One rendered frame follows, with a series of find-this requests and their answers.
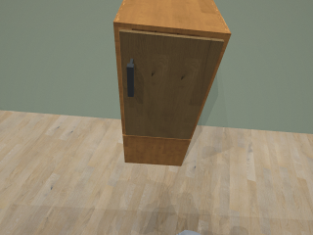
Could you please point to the handle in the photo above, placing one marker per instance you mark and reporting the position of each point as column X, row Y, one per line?
column 130, row 78

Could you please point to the cupboard door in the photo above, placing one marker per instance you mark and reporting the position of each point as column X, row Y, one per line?
column 171, row 76

